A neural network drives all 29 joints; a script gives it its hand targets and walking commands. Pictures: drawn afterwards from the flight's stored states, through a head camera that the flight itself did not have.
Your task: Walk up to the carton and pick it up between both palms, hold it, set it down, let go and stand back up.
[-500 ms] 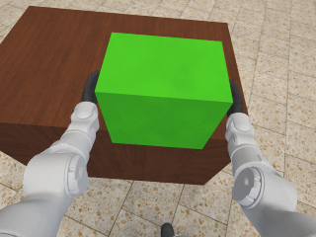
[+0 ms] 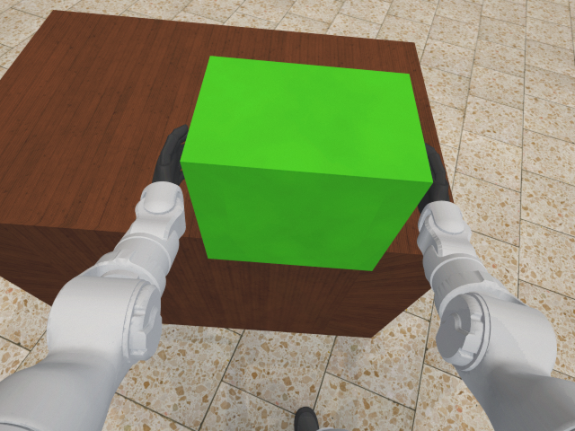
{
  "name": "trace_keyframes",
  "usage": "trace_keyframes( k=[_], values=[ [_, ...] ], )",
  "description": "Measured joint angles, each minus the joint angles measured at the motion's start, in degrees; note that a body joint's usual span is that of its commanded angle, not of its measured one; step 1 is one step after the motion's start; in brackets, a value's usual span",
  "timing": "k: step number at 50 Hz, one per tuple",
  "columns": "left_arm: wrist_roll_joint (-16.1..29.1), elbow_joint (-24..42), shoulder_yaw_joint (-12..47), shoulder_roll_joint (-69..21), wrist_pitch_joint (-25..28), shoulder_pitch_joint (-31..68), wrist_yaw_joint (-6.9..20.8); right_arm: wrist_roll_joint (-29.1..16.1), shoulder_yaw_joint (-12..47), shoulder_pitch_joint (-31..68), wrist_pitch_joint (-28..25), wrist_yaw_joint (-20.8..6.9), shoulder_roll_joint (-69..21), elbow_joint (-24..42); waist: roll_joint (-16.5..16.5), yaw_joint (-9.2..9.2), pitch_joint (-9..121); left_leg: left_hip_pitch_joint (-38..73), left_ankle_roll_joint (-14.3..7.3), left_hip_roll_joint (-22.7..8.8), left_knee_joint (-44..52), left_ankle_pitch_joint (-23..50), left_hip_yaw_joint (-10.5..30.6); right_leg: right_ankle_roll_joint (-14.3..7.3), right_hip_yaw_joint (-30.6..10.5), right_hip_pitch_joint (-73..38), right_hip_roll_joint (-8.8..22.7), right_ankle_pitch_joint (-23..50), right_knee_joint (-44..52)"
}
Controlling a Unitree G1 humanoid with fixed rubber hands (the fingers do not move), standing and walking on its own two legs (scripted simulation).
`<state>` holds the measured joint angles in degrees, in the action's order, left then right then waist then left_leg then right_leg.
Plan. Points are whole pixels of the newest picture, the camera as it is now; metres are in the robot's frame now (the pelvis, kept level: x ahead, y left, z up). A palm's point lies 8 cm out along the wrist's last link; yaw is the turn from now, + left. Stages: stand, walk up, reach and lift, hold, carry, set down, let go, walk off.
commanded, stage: set down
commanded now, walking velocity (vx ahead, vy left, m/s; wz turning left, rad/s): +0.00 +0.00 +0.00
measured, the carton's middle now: (299, 174) +0.47 -0.10 +0.02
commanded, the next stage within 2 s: none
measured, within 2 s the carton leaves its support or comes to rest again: neither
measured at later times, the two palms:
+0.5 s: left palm (167, 173) +0.48 +0.10 +0.04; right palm (435, 182) +0.41 -0.29 +0.05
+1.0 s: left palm (143, 161) +0.47 +0.13 +0.08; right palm (475, 175) +0.39 -0.33 +0.08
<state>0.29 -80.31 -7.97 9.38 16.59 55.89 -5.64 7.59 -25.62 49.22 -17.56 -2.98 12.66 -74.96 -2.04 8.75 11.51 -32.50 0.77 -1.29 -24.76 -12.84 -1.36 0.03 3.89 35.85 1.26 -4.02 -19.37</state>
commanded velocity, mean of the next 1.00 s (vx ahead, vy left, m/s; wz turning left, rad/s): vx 0.00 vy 0.00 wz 0.00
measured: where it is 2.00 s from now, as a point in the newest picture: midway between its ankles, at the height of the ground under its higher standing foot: outside the picture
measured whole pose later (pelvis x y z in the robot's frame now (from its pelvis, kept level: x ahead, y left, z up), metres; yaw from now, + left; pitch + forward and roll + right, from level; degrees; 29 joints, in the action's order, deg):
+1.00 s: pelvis -0.03 -0.02 -0.03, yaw +0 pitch +26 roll +1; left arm 23.1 -85.6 15.2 20.1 12.1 68.8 -1.5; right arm -20.0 -0.9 60.7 -9.0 -3.1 25.8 -78.4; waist -0.8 7.7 15.7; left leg -48.1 1.3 -1.5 -37.2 -15.4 -1.5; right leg -1.2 3.3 53.0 1.6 -7.7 -34.4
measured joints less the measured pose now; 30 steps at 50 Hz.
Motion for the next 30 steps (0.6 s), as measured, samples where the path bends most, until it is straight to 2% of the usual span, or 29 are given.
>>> trace_keyframes(
  k=[4,8,16,25,30],
  values=[
    [2.43,-3.52,2.82,1.06,0.76,2.65,0.09,-1.97,3.1,2.03,0.78,1.02,1.01,-2.62,0.29,0.2,0.24,-1.69,0.13,0.02,-1.08,-0.12,0.15,-0.1,0.11,1.77,0.1,-0.33,-1.38],
    [7.27,-5.53,8.65,1.89,0.94,4.6,0.27,-7.8,8.58,4.07,2.26,2.12,2.07,-4.74,0.14,-0.04,1.76,-5.08,0.22,-0.15,-3.02,-0.55,0.2,-0.3,0.13,5.1,0.0,-0.64,-3.1],
    [12.66,-8.61,14.08,2.52,1.95,7.73,0.71,-14.43,14.38,7.14,2.2,2.38,3.75,-6.58,-0.16,-1.22,3.93,-11.15,0.48,-0.87,-8.42,-2.55,0.2,-0.7,0.03,11.17,-0.49,-2.25,-8.08],
    [15.6,-9.24,16.58,4.62,1.35,11.12,1.32,-17.96,16.84,10.48,2.68,2.44,5.78,-7.36,1.16,-1.01,4.16,-15.19,0.8,-0.98,-11.63,-3.44,0.18,-1.1,-0.1,15.88,-0.45,-3.72,-12.5],
    [15.39,-6.06,17.58,5.18,0.61,10.49,1.93,-20.87,18.15,10.88,1.64,2.06,6.77,-8.3,1.24,-0.79,4.02,-16.23,1.01,-0.94,-12.49,-3.47,0.5,-1.23,0.17,16.85,-0.35,-3.92,-13.43]
  ],
)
